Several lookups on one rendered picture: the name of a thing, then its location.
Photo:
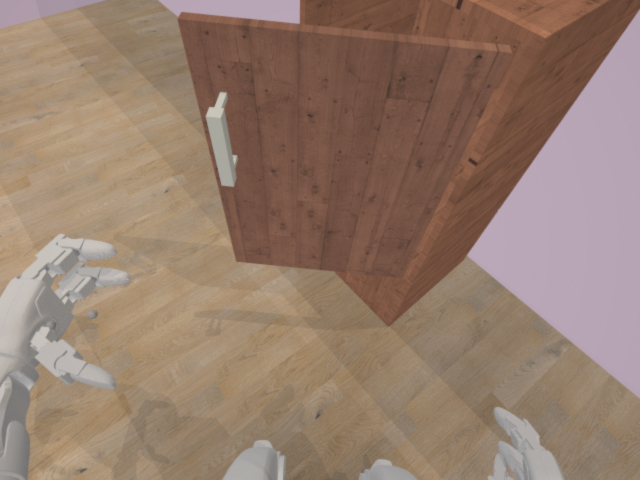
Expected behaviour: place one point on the robot left thigh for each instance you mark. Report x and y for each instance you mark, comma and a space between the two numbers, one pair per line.
258, 463

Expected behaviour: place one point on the robot left hand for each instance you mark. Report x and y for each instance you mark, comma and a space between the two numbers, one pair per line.
28, 303

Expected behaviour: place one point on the robot left forearm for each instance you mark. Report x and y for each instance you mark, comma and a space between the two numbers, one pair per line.
17, 378

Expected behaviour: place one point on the robot right shin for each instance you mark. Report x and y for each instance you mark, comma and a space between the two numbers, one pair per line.
382, 462

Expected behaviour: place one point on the handle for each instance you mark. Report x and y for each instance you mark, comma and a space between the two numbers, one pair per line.
217, 125

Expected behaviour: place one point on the cupboard door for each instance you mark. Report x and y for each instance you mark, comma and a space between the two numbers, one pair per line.
346, 139

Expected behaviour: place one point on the robot right hand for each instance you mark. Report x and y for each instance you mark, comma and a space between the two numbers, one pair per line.
536, 463

